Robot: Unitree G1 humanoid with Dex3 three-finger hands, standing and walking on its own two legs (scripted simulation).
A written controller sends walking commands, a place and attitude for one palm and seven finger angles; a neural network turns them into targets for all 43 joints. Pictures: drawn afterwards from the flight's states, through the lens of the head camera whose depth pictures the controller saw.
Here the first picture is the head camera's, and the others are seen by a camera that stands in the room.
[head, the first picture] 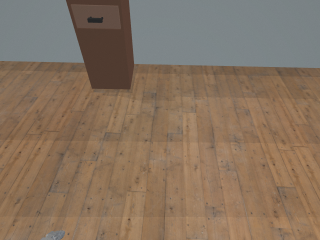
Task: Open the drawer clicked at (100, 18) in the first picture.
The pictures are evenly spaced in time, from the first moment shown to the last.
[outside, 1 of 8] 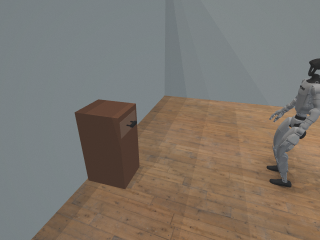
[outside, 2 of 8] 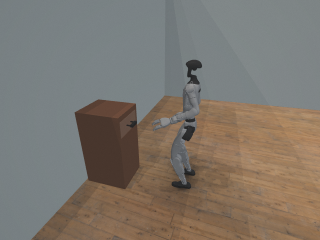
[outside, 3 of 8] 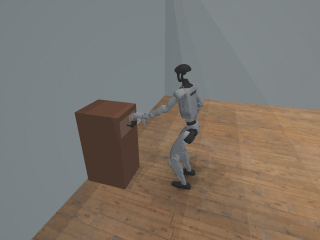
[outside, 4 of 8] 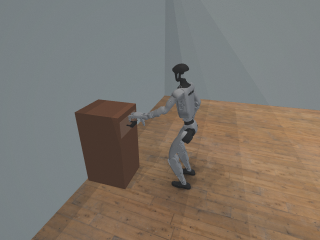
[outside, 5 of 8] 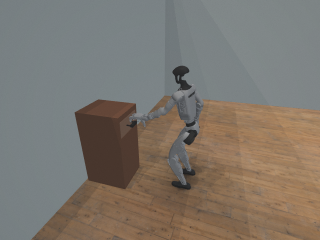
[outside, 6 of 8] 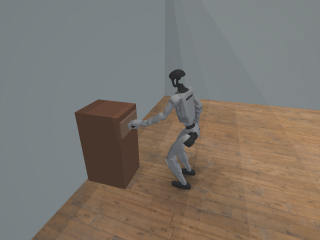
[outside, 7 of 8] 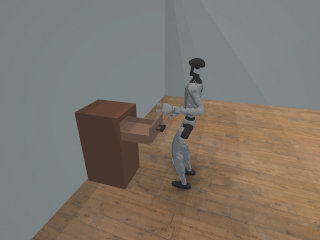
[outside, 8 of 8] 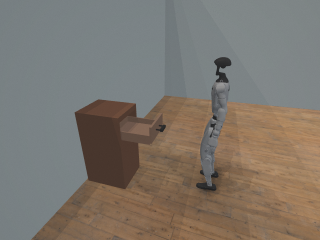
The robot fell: no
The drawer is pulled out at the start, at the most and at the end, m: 0.00 0.30 0.30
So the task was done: yes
